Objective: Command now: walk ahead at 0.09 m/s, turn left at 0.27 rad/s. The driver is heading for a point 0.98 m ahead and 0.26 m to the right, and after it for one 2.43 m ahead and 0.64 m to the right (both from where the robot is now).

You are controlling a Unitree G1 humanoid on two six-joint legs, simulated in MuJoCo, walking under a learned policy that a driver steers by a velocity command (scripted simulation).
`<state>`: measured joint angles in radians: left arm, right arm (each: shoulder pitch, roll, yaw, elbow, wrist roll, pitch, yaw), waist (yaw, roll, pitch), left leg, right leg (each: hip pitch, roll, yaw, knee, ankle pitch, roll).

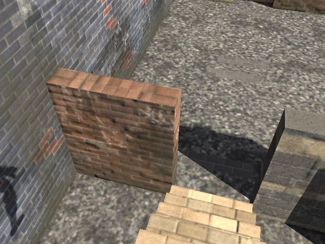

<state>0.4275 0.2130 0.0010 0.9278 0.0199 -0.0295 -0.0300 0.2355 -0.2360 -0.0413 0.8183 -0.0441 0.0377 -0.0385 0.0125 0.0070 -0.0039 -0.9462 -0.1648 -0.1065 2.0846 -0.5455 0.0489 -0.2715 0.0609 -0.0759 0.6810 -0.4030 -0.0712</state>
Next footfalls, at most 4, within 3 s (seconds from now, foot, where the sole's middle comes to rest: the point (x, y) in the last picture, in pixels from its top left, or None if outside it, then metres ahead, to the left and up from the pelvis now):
0.22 left None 0.11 0.18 -0.75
1.78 right None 0.26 -0.05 -0.97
2.18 left None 0.53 0.08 -1.18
2.72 right None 0.62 -0.39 -1.40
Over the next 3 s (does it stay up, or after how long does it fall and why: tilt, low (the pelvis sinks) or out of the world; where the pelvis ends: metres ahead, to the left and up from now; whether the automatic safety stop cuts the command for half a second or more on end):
stays up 0.65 -0.33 -0.67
